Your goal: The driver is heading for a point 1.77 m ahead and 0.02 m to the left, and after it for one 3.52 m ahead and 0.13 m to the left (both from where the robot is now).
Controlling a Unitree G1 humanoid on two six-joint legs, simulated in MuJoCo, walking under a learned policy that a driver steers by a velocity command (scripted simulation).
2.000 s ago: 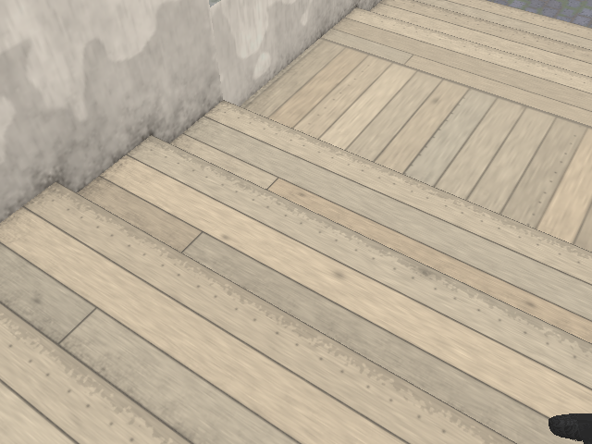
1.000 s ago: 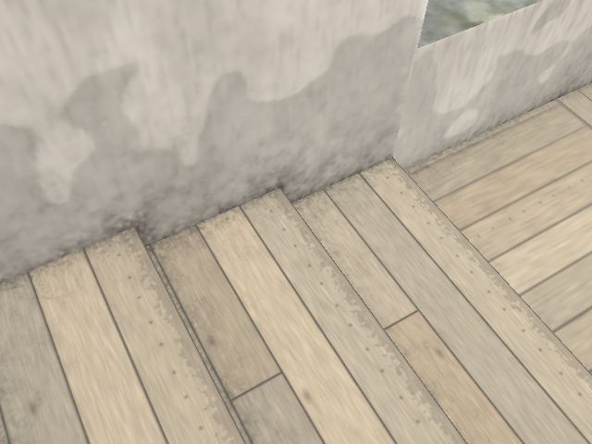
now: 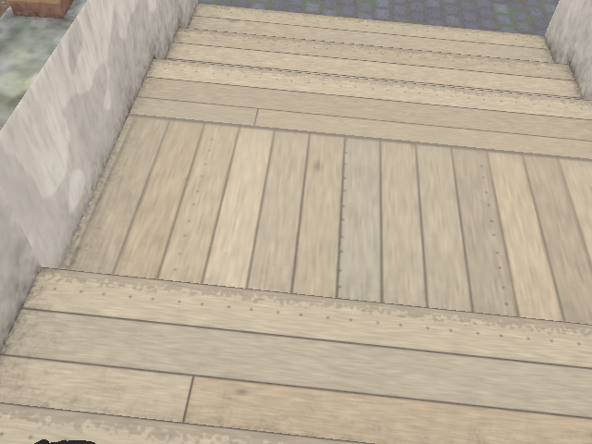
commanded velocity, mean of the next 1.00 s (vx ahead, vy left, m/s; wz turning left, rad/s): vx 0.00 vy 0.00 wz -0.12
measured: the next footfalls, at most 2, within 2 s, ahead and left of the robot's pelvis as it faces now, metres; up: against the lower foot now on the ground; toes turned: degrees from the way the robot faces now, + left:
right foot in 0.32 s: +0.03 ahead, -0.18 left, +0.00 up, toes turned -27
left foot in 0.94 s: +0.21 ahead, +0.07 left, -0.10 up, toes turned -7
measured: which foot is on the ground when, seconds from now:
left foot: down 0.00-0.34, up 0.36-0.92, down 0.94-1.00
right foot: up 0.00-0.30, down 0.32-0.92, up 0.94-1.00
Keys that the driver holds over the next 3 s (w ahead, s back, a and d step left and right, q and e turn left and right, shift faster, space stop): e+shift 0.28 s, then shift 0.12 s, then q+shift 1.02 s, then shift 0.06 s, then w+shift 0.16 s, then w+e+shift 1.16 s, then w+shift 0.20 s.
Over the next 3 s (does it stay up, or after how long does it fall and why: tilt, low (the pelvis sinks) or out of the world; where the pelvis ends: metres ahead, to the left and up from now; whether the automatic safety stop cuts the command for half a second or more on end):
stays up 0.89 0.22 -0.17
